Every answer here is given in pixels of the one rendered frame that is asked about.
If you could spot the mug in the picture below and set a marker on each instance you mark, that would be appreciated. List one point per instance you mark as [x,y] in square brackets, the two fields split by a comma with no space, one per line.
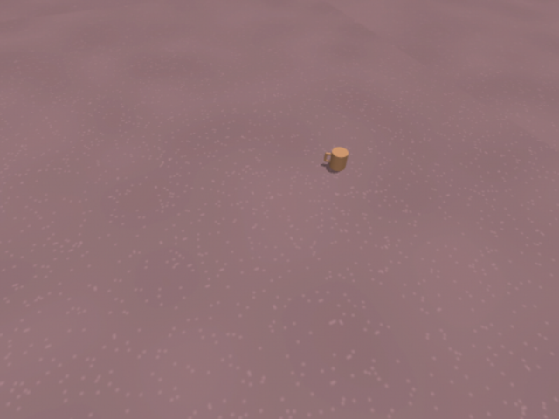
[338,159]

